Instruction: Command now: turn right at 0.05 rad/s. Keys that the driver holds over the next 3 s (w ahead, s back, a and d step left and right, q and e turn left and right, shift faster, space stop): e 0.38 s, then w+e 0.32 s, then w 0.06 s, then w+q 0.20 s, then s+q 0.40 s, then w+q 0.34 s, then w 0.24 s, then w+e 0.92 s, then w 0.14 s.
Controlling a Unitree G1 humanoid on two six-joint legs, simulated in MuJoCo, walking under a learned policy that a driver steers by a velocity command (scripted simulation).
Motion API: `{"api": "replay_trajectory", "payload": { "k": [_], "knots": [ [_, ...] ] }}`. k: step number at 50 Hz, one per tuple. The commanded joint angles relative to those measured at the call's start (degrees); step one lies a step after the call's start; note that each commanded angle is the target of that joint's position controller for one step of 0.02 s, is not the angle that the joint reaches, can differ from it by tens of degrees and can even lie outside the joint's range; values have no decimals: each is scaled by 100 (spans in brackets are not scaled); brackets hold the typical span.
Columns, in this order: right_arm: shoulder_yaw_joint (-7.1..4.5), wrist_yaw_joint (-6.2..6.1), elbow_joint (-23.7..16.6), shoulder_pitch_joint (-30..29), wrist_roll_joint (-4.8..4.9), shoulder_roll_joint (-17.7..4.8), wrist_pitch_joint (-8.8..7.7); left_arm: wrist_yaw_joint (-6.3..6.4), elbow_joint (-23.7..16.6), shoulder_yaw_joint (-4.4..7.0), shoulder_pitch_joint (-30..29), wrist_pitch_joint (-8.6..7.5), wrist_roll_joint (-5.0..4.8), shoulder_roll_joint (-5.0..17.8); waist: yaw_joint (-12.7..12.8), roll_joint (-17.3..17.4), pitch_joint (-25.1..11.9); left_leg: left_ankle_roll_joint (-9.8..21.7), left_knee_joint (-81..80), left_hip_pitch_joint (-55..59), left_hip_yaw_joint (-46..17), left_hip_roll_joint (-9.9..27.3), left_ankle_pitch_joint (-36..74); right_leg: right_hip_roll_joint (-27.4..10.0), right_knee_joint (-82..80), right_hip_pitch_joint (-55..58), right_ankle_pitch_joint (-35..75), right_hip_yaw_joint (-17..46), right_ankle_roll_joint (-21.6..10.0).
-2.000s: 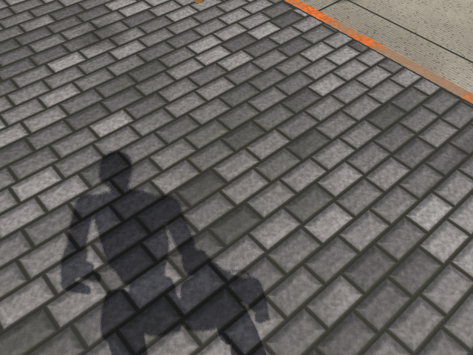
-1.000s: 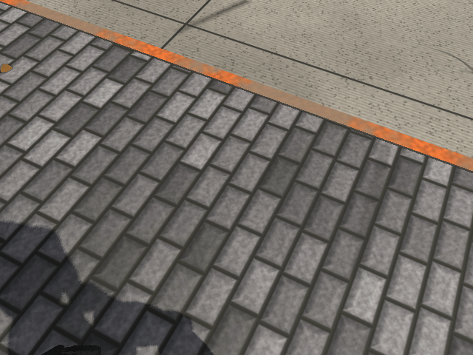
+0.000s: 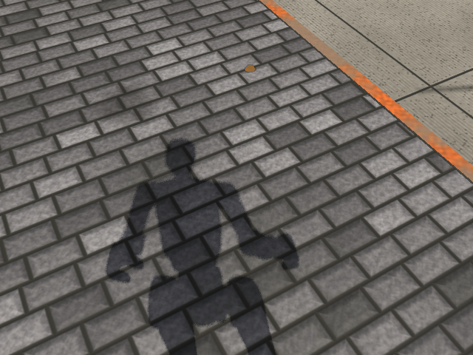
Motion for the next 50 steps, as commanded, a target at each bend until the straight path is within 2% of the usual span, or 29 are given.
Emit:
{"api": "replay_trajectory", "payload": {
  "k": [1,2,3,6,9,12,14,15,16,17,18,19,20,23,26,28,29,30,31,32,33,34,35,36,38,40,43,48,50],
  "knots": [
    [-112,46,-53,559,-184,-583,-189,-15,-417,107,-107,-110,104,895,-365,-175,-552,161,-224,-28,-538,729,163,-780,-718,1043,2453,805,-428],
    [-133,34,-43,646,-190,-571,-228,-24,-378,120,-362,-101,67,961,-574,-730,-495,-109,-357,261,-81,416,-134,-841,-676,446,1789,956,-817],
    [-189,-16,-33,260,-171,-821,-227,-46,-465,124,-445,-102,16,864,-296,-674,-298,-245,-208,421,52,379,-64,-741,-851,71,1073,1084,-910],
    [-259,-142,-137,-17,-78,-772,-120,-27,-448,131,-356,-150,-39,949,-181,-892,-177,-232,76,408,244,365,121,-733,-922,-102,930,1423,-906],
    [-295,-147,-146,65,-36,-614,-132,59,-497,154,-223,-88,-84,951,-121,-820,-281,-226,191,306,407,319,35,-724,-746,-25,1068,1706,-1025],
    [-369,-100,-130,200,-6,-591,-177,119,-644,180,-250,23,-107,945,-104,-512,-374,-129,69,475,404,430,173,-514,-442,-244,990,1729,-974],
    [-452,-80,-124,327,-10,-749,-180,120,-772,171,-292,69,-129,856,-90,111,-376,127,-351,751,36,841,394,-121,132,-692,613,1305,-705],
    [-493,-82,-119,451,-29,-870,-171,110,-806,154,-264,87,-134,774,-113,573,-357,444,-674,991,-461,1337,680,174,686,-1113,165,894,-489],
    [-523,-87,-124,476,-61,-1016,-178,84,-831,137,-143,100,-116,677,-78,1174,-379,942,-996,1141,-1189,2153,1323,397,1438,-1454,-751,404,-305],
    [-487,-122,-227,389,-90,-949,-214,59,-848,196,-151,111,-91,808,-146,1319,-435,1448,-1097,1139,-1654,2835,2133,244,2732,-1751,-2142,231,-166],
    [-437,-153,-285,339,-91,-880,-246,33,-841,282,-152,132,-107,958,-125,853,-400,1612,-1084,1024,-1594,2973,2586,97,3619,-1892,-2338,322,-81],
    [-428,-174,-318,109,-40,-870,-261,16,-803,288,-69,180,-144,876,15,518,-329,1414,-1018,954,-1118,2748,2496,-68,3710,-1903,-2099,353,-35],
    [-462,-176,-283,58,23,-966,-263,-5,-812,219,-98,217,-154,692,-5,474,-281,1167,-1170,992,-705,2481,1676,-215,3328,-1983,-1647,222,-17],
    [-518,-181,-176,297,77,-1143,-222,-147,-998,88,-455,212,-163,483,-318,864,-187,931,-1608,882,-117,2068,-468,-268,2371,-1640,-1160,-268,-35],
    [-565,-69,-136,328,169,-1284,-274,-241,-1047,83,-364,139,-164,554,-297,895,-240,829,-1643,596,278,2078,-892,-123,1167,-725,-1146,-625,-272],
    [-554,16,-82,222,260,-1261,-293,-254,-809,128,228,101,-154,581,32,778,-288,684,-1252,200,595,2051,-1158,102,199,221,-476,-958,-457],
    [-501,43,-42,270,244,-1073,-311,-224,-573,186,724,94,-159,657,196,600,-352,526,-744,-209,866,1890,-1313,308,-47,926,-481,-1060,-554],
    [-391,84,-52,252,153,-726,-347,-175,-369,311,1382,80,-204,902,438,-37,-454,206,599,-940,1372,1578,-1307,86,-343,1847,-686,-437,-794],
    [-247,112,-458,-116,-52,-280,-414,-90,-445,472,1851,10,-145,1715,505,-1710,-403,-374,3158,-2949,1654,796,-2252,-1547,-1101,2595,-1358,2663,-1674],
    [-299,109,-704,-551,131,-587,-579,-173,-662,404,1722,-199,-42,1651,687,-1144,-424,-337,3868,-3800,452,509,-2206,-2109,-1949,2291,-2402,4289,-2482],
    [-369,149,-709,-635,313,-864,-679,-188,-669,287,1440,-323,-27,1271,499,-814,98,-214,3917,-4035,254,799,-1651,-2069,-2117,2060,-2519,3926,-2381],
    [-403,168,-585,-473,263,-983,-749,-176,-691,188,1227,-390,-61,965,319,-671,346,-148,3692,-3918,277,961,-1026,-1806,-2030,1841,-2039,3309,-2139],
    [-415,149,-452,-368,111,-972,-793,-137,-738,147,1020,-389,-72,873,199,-496,358,-176,3391,-3666,292,1061,-557,-1541,-1936,1674,-1318,2768,-1928],
    [-431,161,-386,-266,21,-975,-811,-94,-765,109,905,-377,-47,808,99,-544,321,-235,3047,-3344,327,1098,-156,-1306,-1953,1519,-625,2270,-1784],
    [-386,214,-278,-272,14,-796,-797,-16,-741,95,1001,-388,-2,805,106,-520,155,-381,2620,-2973,526,982,538,-1067,-2001,1456,588,1650,-1665],
    [-294,246,-216,-399,54,-581,-750,43,-641,91,1124,-392,-16,811,168,-422,104,-472,1943,-2758,658,930,1084,-904,-1982,1449,1409,1046,-1514],
    [-174,323,-281,-900,159,-382,-729,79,-464,83,1376,-403,-14,853,408,-495,235,-456,952,-2333,841,838,1822,-794,-2121,1236,1522,528,-1337],
    [-103,510,-447,-1454,243,-389,-773,49,-168,99,1653,-423,-35,925,557,-371,617,-91,112,-2279,897,751,1972,-1149,-2261,1623,1545,266,-1347],
    [-134,570,-416,-1273,144,-469,-815,94,-145,98,1503,-369,12,944,373,-387,431,106,-115,-1860,1019,494,1734,-1096,-1623,1881,3528,-25,-1164]
  ]
}}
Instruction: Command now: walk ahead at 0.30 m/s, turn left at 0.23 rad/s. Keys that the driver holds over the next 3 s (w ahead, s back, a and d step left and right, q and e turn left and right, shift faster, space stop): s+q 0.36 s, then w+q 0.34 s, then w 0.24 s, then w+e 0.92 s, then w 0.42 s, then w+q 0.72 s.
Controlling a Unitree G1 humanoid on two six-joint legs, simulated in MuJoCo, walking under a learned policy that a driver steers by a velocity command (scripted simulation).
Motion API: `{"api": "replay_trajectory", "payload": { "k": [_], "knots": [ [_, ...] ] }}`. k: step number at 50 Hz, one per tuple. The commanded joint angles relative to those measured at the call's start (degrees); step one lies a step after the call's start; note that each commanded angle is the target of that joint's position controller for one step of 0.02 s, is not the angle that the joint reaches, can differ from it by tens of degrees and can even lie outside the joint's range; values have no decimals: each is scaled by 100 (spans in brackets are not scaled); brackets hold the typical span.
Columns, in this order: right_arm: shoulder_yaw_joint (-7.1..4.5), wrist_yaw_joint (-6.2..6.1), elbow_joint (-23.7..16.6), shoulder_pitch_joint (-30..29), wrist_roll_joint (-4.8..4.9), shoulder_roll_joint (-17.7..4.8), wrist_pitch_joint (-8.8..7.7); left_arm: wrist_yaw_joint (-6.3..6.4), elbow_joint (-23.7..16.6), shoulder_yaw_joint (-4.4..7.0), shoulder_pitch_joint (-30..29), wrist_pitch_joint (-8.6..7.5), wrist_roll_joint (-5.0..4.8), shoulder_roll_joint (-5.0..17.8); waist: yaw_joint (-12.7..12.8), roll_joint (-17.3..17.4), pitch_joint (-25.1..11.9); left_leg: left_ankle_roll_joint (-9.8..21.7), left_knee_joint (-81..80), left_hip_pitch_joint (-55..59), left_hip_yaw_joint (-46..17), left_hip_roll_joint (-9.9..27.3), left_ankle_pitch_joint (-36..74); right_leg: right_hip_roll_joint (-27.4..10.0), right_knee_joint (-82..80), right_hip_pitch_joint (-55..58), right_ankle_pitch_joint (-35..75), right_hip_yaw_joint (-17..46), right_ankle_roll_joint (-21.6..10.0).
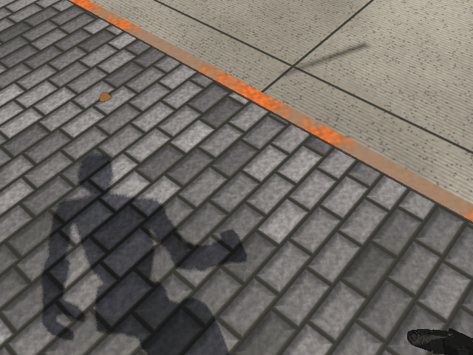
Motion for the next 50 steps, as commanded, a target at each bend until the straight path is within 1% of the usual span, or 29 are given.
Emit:
{"api": "replay_trajectory", "payload": {
  "k": [1,2,3,4,5,6,7,8,9,11,14,17,18,21,23,25,26,27,28,29,30,31,32,34,39,44,47,49,50],
  "knots": [
    [-152,79,-460,-366,-101,-578,-165,101,-199,259,6,9,52,1015,-194,-847,4,297,-142,639,211,-420,-212,-1439,782,-208,5569,6,-322],
    [-260,60,-257,332,-121,-803,-174,152,-268,269,-110,61,81,1079,-510,-965,-497,385,-85,1376,341,-677,-271,-1288,1644,-158,6515,-99,-172],
    [-352,2,-96,1071,-107,-991,-174,180,-362,256,-275,92,77,1102,-941,-848,-917,519,-446,2482,286,-680,398,-1053,2837,-625,6523,-303,82],
    [-410,-90,-54,1751,-157,-1330,-143,181,-571,155,-214,53,212,842,-1113,-125,-1654,932,-141,4353,-964,350,2283,-689,4682,-2057,4150,-376,397],
    [-359,-78,-141,1559,-294,-1624,-143,77,-594,-55,811,12,233,137,-403,1345,-2699,2442,204,6428,-3808,2356,4319,377,7204,-4312,-2060,101,940],
    [-331,-141,-269,1556,-225,-1159,-34,-5,-437,70,441,-21,107,942,-924,348,-3328,2271,-156,6157,-3680,2034,3873,95,7491,-4158,-1594,872,881],
    [-297,-190,-384,1085,-141,-1076,47,-23,-700,120,-249,-8,-62,1072,-895,301,-2413,2006,-337,5385,-2938,1742,3342,-179,7301,-4459,-1328,803,828],
    [-279,-253,-402,771,-37,-959,153,30,-759,110,-524,24,-6,1037,-740,-310,-1598,1733,-625,4283,-2474,1402,2666,-344,6907,-4494,-998,590,797],
    [-249,-316,-446,617,-30,-908,236,93,-801,119,-686,115,40,995,-616,-429,-1061,1646,-890,3314,-2291,1265,2223,-391,6678,-4352,-768,509,828],
    [-274,-337,-455,397,-155,-1007,317,150,-791,99,-390,299,54,794,-261,-47,-653,1598,-1250,1899,-1986,985,1814,-394,6112,-3593,-595,458,875],
    [-319,-391,-395,346,-151,-1109,380,283,-752,42,-248,371,125,531,-175,197,-913,1510,-1106,1577,-1728,820,2783,-212,5296,-3345,-355,332,1037],
    [-345,-522,-365,302,-95,-1183,531,326,-767,86,-400,448,115,566,-212,232,-1218,1283,-945,1691,-1869,753,2111,-177,5026,-3365,173,472,1114],
    [-345,-563,-361,269,-79,-1176,577,327,-798,88,-503,466,107,533,-231,288,-1194,1186,-934,1668,-1933,689,1684,-165,4869,-3369,288,495,1115],
    [-351,-638,-429,154,-4,-1144,682,189,-962,92,-835,417,71,479,-318,657,-1088,941,-1279,1410,-2312,396,-2276,-211,3837,-3101,572,382,1017],
    [-363,-624,-427,293,-56,-1164,717,105,-1020,122,-908,315,21,520,-419,1022,-1000,910,-1286,1417,-2639,435,-3149,-99,3124,-2760,191,196,904],
    [-333,-607,-393,443,-14,-1055,746,69,-927,183,-547,208,-68,507,-217,995,-882,710,-1089,1239,-2828,302,-3906,-59,1843,-1982,315,55,647],
    [-284,-597,-364,586,28,-860,740,105,-863,253,-321,170,-50,670,-127,607,-725,434,-481,756,-2568,-43,-4290,-517,1113,-1432,-18,438,419],
    [-160,-552,-321,887,-40,-289,704,150,-901,310,-126,197,48,987,-259,-678,-860,44,1528,142,-1491,-693,-4137,-2003,668,-939,-1138,1902,20],
    [-262,-520,-776,437,27,-561,544,32,-859,467,-285,142,333,1615,-340,-1993,-63,63,2258,-1240,-1321,-837,-3590,-2648,-246,-1666,-2251,3957,-696],
    [-390,-536,-724,276,0,-1028,475,34,-996,424,-672,30,340,1332,-416,-1423,304,72,2773,-1348,-1527,-467,-2998,-2492,-296,-1814,-2416,3633,-725],
    [-459,-524,-576,422,-6,-1166,491,82,-1000,351,-866,-21,200,1009,-485,-1185,308,0,2959,-1411,-1423,-449,-2495,-2197,-199,-1680,-2008,2929,-493],
    [-451,-526,-384,694,-57,-1052,535,120,-1050,301,-898,-40,96,843,-506,-1050,86,-143,3238,-1240,-1251,-371,-2205,-1943,-134,-1460,-1539,2362,-317],
    [-434,-493,-347,743,-90,-938,538,168,-985,276,-825,-54,30,766,-444,-1052,131,-260,3500,-1255,-1122,-302,-1878,-1831,-181,-1411,-1126,1940,-273],
    [-391,-445,-360,666,-49,-708,496,198,-891,239,-528,-120,80,658,-315,-1010,139,-358,3825,-1203,-915,-194,-1473,-1676,-263,-1362,-542,1260,-221],
    [-307,-387,-507,260,1,-437,372,108,-588,275,180,-153,103,636,8,-944,287,-450,2970,-1482,-986,-127,-1087,-1747,-394,-771,92,783,-477],
    [-158,-215,-696,-362,-21,-190,250,64,-333,355,208,-112,-41,863,132,-985,444,-418,1289,-755,-309,143,-915,-1822,-434,-799,979,282,-574],
    [-109,-121,-761,-580,32,-171,176,16,-115,375,393,-69,-116,933,210,-1009,531,-189,597,-102,8,62,-1323,-1889,-281,-853,1406,133,-607],
    [-142,-88,-806,-528,55,-295,107,-6,14,391,415,-14,-197,1020,36,-1109,505,45,154,442,38,-55,-1643,-2036,-53,-832,2057,314,-608],
    [-212,-93,-723,-150,60,-429,75,0,38,400,284,14,-219,1102,-279,-1127,299,176,-119,1079,92,-192,-1583,-2035,300,-874,2919,300,-544]
  ]
}}
Over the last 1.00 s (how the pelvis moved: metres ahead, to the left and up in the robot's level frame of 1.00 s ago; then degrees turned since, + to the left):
0.15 -0.14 0.00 -23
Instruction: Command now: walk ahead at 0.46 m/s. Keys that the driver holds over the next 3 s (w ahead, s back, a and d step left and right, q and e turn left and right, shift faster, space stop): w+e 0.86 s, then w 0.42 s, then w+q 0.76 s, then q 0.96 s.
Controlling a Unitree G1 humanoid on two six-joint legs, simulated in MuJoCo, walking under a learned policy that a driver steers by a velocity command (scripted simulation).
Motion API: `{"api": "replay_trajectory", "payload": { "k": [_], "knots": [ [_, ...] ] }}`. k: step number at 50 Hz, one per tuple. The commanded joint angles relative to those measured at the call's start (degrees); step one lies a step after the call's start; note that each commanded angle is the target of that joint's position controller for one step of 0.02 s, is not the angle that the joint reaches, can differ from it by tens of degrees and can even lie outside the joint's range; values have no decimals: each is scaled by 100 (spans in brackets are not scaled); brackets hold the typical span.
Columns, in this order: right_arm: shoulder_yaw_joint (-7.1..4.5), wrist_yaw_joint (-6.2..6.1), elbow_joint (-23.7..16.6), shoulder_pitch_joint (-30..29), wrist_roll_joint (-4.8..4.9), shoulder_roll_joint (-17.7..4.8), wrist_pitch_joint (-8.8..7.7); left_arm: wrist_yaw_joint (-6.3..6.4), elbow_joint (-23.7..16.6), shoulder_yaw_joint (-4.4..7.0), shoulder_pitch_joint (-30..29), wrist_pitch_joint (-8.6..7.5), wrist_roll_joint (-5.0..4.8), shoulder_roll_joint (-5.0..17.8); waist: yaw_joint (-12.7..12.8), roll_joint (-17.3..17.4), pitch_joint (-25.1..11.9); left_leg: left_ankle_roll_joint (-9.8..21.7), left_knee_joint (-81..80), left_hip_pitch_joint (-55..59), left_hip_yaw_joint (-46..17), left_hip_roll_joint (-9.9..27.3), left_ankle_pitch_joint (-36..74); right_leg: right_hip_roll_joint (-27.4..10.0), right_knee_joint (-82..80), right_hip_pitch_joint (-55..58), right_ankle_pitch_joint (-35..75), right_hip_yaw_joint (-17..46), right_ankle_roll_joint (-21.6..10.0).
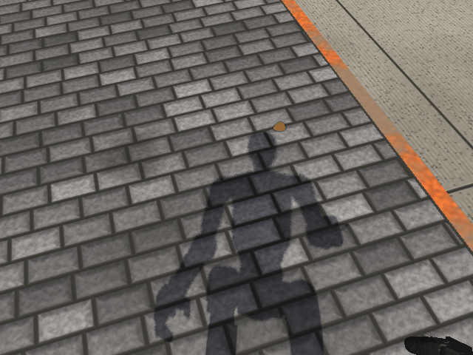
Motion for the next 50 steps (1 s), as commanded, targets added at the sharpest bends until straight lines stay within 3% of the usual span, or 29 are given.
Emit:
{"api": "replay_trajectory", "payload": {
  "k": [1,2,3,4,5,6,7,8,9,11,14,18,22,25,26,27,28,29,30,31,32,33,35,37,42,45,47,50],
  "knots": [
    [-314,-14,-270,491,26,-807,-203,17,-181,276,-295,1,-99,1221,-970,-851,24,425,-899,1591,289,-377,167,-1120,733,-632,3832,782,-978],
    [-471,-97,0,1457,-12,-1159,-189,16,-227,192,-338,-38,-44,1014,-1412,-633,-741,596,-736,3242,-46,-63,318,-791,1983,-1402,3662,516,-744],
    [-575,-221,130,2351,-179,-1707,-135,-11,-491,-30,-264,-108,168,318,-1547,717,-1731,1091,-705,5277,-2116,1610,-27,-145,4206,-3306,775,292,-369],
    [-511,-227,116,2322,-227,-1618,-150,11,-500,-28,-38,-226,6,345,-1405,1459,-2187,1670,-1595,5303,-4095,2339,-880,473,5465,-4279,-1297,1149,-254],
    [-372,-210,144,1966,-174,-1162,-178,1,-513,143,-346,-259,-149,880,-1392,962,-1326,1481,-1770,4615,-3346,2122,-1222,141,5871,-4715,-948,1463,-276],
    [-289,-207,174,1618,-115,-890,-194,-16,-584,164,-657,-252,-160,911,-1218,879,-689,1255,-1881,3942,-2461,1847,-1147,-123,5764,-4791,-443,1258,-334],
    [-230,-193,183,1240,-112,-692,-221,7,-541,164,-788,-219,-83,808,-1024,572,-320,1091,-2090,3319,-1936,1559,-819,-291,5520,-4621,43,1211,-314],
    [-198,-176,200,999,-151,-537,-267,10,-510,187,-784,-151,-24,747,-856,669,-75,993,-2272,2860,-1442,1345,-321,-410,5300,-4388,414,1226,-289],
    [-196,-171,237,855,-198,-461,-311,-17,-431,174,-648,-76,-31,616,-714,689,15,929,-2412,2558,-1045,1199,113,-454,5267,-4114,693,1231,-275],
    [-235,-179,358,805,-217,-483,-414,-39,-398,142,-576,36,-39,391,-572,466,128,961,-2546,2310,-517,1172,1069,-428,5236,-4081,939,1229,-214],
    [-277,-225,529,843,-239,-600,-464,-33,-587,129,-956,73,-1,343,-571,273,384,983,-2681,2247,41,1154,1628,-359,4568,-4392,1524,1323,-122],
    [-317,-309,671,990,-180,-844,-424,-203,-914,17,-1854,14,42,209,-856,109,636,863,-2838,2355,629,1101,1644,-246,2950,-4153,2499,808,-241],
    [-379,-354,879,1369,-75,-1067,-261,-384,-1312,-15,-2490,8,19,238,-1021,16,755,776,-2510,3303,875,1394,2292,-164,2230,-4419,2210,529,-496],
    [-440,-410,865,1333,-42,-1329,-106,-447,-1457,116,-2295,57,25,515,-727,306,278,600,-1483,3744,1111,1403,4809,339,2159,-3653,1406,43,-807],
    [-458,-430,841,1299,-32,-1411,-52,-437,-1395,214,-1839,88,19,694,-446,398,-36,551,-726,3732,1155,1363,5494,569,2187,-3033,1114,-79,-948],
    [-452,-446,805,1202,2,-1439,-26,-383,-1235,365,-1045,112,11,960,17,354,-456,429,382,3295,1227,1228,5448,784,1916,-1848,1234,-75,-1146],
    [-379,-463,731,1221,-43,-1299,-69,-265,-1042,543,-165,182,10,1331,440,-47,-937,200,1994,2055,1215,968,4002,504,1670,-127,1365,667,-1406],
    [-94,-362,424,1831,-266,-368,-198,-211,-1070,612,-344,142,-18,1924,-346,-1645,-1350,-175,4222,-582,820,-282,-1931,-1039,1227,1749,526,3926,-2465],
    [-115,-264,350,1376,-103,-769,-442,-234,-1253,484,-161,40,28,1521,19,-1072,-2246,-112,4920,-1195,-634,-500,-2491,-1515,343,2160,-105,5586,-2817],
    [-189,-212,141,770,105,-1046,-554,-244,-1208,395,-362,-34,88,1214,97,-732,-1444,19,4765,-1625,-772,-189,-1939,-1362,147,1658,185,4791,-2430],
    [-146,-231,88,630,70,-980,-616,-244,-1225,353,-716,-79,63,1082,-177,-209,-823,96,4201,-1503,-727,68,-1427,-1104,144,775,755,4055,-2207],
    [-161,-273,146,618,-66,-959,-624,-239,-1287,310,-1105,-93,68,947,-437,58,-476,65,3674,-1192,-681,249,-1186,-881,118,1,1428,3528,-2051],
    [-213,-274,195,814,-169,-1016,-491,-200,-1411,245,-1424,-110,163,802,-733,-119,-324,-55,3221,-571,-700,395,-920,-639,-110,-833,2211,3058,-2012],
    [-177,-286,206,833,-243,-873,-372,-147,-1341,256,-1392,-133,108,866,-793,-137,-207,-270,2733,-435,-540,402,-751,-530,-216,-1326,2695,2675,-2029],
    [-31,-270,-72,-265,-236,-567,-327,11,-1142,304,-1040,-40,52,1066,-402,-440,60,-515,543,-65,-364,48,1069,13,-152,-1943,2029,2051,-1585],
    [-33,-195,-149,-628,-140,-632,-387,13,-986,302,-765,-12,36,1074,-202,-581,36,-476,-124,244,-383,-100,1595,-124,-22,-1774,1486,2256,-1453],
    [-71,-144,-184,-724,-132,-749,-442,10,-872,267,-609,-3,23,959,-159,-625,46,-347,-412,190,-470,-76,1433,-316,262,-1332,1364,2509,-1415],
    [-162,-118,-150,-456,-122,-912,-515,9,-791,271,-632,41,61,962,-363,-857,72,-38,-672,483,-367,-118,703,-533,686,-889,1820,2815,-1305]
  ]
}}
Over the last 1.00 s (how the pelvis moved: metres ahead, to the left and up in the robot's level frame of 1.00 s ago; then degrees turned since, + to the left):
0.27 0.03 0.00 29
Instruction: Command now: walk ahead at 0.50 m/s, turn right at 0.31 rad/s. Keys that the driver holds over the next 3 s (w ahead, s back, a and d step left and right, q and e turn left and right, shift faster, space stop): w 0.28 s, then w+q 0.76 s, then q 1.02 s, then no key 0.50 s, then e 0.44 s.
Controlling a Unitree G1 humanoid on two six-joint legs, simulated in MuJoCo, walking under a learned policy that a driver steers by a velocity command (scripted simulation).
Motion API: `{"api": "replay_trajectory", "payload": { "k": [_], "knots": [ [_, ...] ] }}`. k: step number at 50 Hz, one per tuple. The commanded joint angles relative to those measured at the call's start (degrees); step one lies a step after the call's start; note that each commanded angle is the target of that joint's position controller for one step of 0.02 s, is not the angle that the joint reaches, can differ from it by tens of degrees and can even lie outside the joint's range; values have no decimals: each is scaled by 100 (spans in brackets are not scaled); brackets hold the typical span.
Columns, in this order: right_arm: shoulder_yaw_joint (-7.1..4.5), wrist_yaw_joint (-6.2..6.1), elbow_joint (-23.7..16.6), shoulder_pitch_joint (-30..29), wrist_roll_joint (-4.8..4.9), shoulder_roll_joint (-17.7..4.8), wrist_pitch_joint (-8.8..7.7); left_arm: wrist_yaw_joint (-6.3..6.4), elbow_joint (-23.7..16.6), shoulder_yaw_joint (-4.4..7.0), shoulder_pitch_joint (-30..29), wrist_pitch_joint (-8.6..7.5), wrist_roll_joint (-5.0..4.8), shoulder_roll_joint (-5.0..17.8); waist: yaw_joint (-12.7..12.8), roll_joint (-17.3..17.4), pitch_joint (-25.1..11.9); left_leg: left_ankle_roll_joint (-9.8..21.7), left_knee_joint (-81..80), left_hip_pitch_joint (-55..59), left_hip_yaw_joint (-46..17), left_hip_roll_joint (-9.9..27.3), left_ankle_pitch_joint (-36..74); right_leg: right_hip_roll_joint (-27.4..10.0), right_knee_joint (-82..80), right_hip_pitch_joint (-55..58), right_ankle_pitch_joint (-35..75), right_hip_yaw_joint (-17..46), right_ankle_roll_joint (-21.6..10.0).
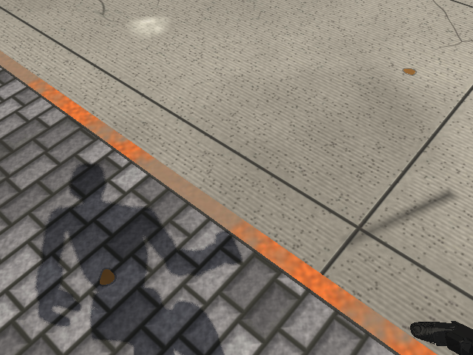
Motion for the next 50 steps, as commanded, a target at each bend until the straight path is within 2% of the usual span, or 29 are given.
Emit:
{"api": "replay_trajectory", "payload": {
  "k": [1,2,3,4,5,6,7,8,9,11,16,20,22,24,25,26,27,28,29,30,31,32,33,35,37,42,47,49,50],
  "knots": [
    [-308,-15,-298,216,2,-795,-168,11,-211,186,2,-13,18,726,-432,-998,-235,366,-362,1094,239,-110,-407,-1399,122,-122,2416,1056,-614],
    [-393,-46,-193,889,-64,-995,-200,-4,-257,99,-34,-21,52,499,-757,-841,-801,663,-272,2182,-99,284,-362,-1110,1115,-361,2644,776,-423],
    [-512,-71,-100,1689,-155,-1468,-199,2,-341,-7,418,-60,43,223,-840,209,-1687,1389,-230,4177,-1777,1403,-681,-466,2943,-1838,1479,166,-26],
    [-558,19,191,2161,-38,-1465,-120,20,-319,-55,853,-111,-56,198,-793,1528,-1936,1947,-1068,4959,-3923,2105,-2262,-51,4309,-3289,-1239,-117,250],
    [-427,30,162,2021,101,-988,-97,23,-300,47,402,-118,-117,702,-937,806,-1206,1762,-1298,4526,-3867,2032,-3341,-370,4833,-3922,-1011,125,243],
    [-356,7,107,1676,81,-783,-47,21,-411,78,-175,-119,-84,823,-942,361,-573,1552,-1360,3846,-3062,1827,-3091,-606,4864,-4045,-533,-100,230],
    [-299,-6,77,1424,20,-676,-6,12,-503,61,-516,-142,11,757,-853,99,-211,1482,-1486,3209,-2471,1579,-2488,-801,4619,-3950,-161,-301,230],
    [-253,-16,81,1280,-30,-575,4,-11,-540,68,-619,-164,66,667,-718,107,-42,1448,-1617,2795,-2079,1380,-1943,-1002,4282,-3774,141,-372,238],
    [-220,-26,91,1224,-66,-512,-4,-33,-528,57,-552,-168,66,565,-608,247,-58,1407,-1732,2547,-1780,1213,-1524,-1122,4056,-3498,326,-431,256],
    [-216,-38,174,1289,-14,-529,-30,-50,-490,11,-473,-152,58,369,-550,371,-127,1474,-1879,2380,-1344,1087,-855,-1189,3687,-3328,441,-601,331],
    [-280,-98,416,1620,94,-845,32,-70,-755,-120,-1371,-220,120,107,-786,179,34,1451,-2060,2279,-643,914,96,-1175,1873,-3219,1631,-833,514],
    [-292,-140,616,2069,151,-944,145,-182,-886,-124,-2025,-321,45,127,-992,167,126,1350,-1854,2264,-616,907,124,-870,831,-2649,2352,-910,583],
    [-300,-169,671,2183,174,-961,207,-235,-958,-86,-2201,-371,22,220,-957,218,143,1269,-1642,2477,-840,1035,26,-807,509,-2495,2236,-812,512],
    [-342,-206,687,2164,170,-1053,260,-245,-934,-15,-2044,-414,17,389,-763,310,74,1153,-1353,2634,-1043,1146,124,-766,268,-2079,1914,-779,387],
    [-349,-216,677,2087,166,-1073,281,-223,-840,47,-1693,-431,25,499,-520,315,-86,1052,-992,2560,-986,1063,501,-723,69,-1487,1850,-851,266],
    [-309,-212,652,2071,131,-962,281,-170,-663,164,-1042,-438,65,719,-195,233,-519,892,-206,2299,-794,759,868,-782,0,-433,1835,-863,94],
    [-184,-199,455,1937,13,-628,256,-100,-557,273,-73,-430,179,1091,252,-228,-1384,671,1379,1355,-550,391,-86,-1723,286,1159,1893,-23,-280],
    [3,-192,352,2765,72,-7,171,-106,-416,365,347,-332,192,1493,-18,-1835,-2289,304,3314,-635,42,-340,-3145,-3131,29,3010,1177,2194,-1114],
    [-115,-203,408,2610,221,-508,144,-122,-379,268,428,-295,150,1008,137,-1600,-2156,276,4134,-1277,-381,-123,-3446,-3094,-525,2702,-34,2942,-1148],
    [-239,-209,297,2040,291,-865,158,-106,-370,171,102,-294,112,708,150,-1144,-1255,292,4348,-1553,-358,107,-2941,-2858,-686,1982,-154,2102,-908],
    [-252,-224,238,1759,246,-834,187,-109,-367,106,-290,-297,122,553,-10,-869,-776,265,4243,-1407,-220,309,-2486,-2609,-840,1246,353,1418,-777],
    [-267,-217,204,1640,173,-762,228,-127,-335,55,-570,-306,140,377,-171,-831,-437,234,4032,-1247,-206,441,-2190,-2409,-1035,657,803,928,-743],
    [-278,-196,198,1689,163,-649,293,-130,-296,42,-754,-338,181,308,-349,-961,-263,214,3862,-940,-227,579,-1981,-2255,-1236,190,1118,507,-690],
    [-252,-172,173,1714,178,-409,416,-129,-208,77,-931,-412,170,308,-504,-916,-101,161,3690,-698,-151,638,-1779,-2173,-1532,-262,1589,-57,-711],
    [-241,-163,35,1512,135,-336,481,-109,-94,140,-938,-464,162,453,-547,-741,32,95,3327,-850,-171,685,-1454,-2233,-1698,-353,1986,-443,-780],
    [-168,11,-226,753,119,-238,424,-36,121,234,-807,-410,137,758,-325,-526,179,151,1723,-678,96,621,-79,-2095,-1772,-189,2341,-1431,-643],
    [-184,143,-612,-8,115,-363,447,-24,361,333,-452,-265,-13,1033,-125,-466,392,428,895,-704,429,492,-369,-2334,-1516,558,2489,-1824,-437],
    [-250,166,-709,38,90,-492,473,-14,402,379,-450,-183,-69,1184,-261,-571,251,633,769,-362,704,243,-943,-2363,-951,833,3793,-2004,-318],
    [-326,158,-680,332,79,-620,497,-2,397,401,-484,-142,-102,1269,-468,-658,-4,759,745,154,906,6,-1208,-2314,-358,867,4783,-2129,-240]
  ]
}}
Over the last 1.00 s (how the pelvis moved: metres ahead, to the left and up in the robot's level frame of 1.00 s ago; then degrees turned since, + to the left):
0.54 -0.08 0.00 -30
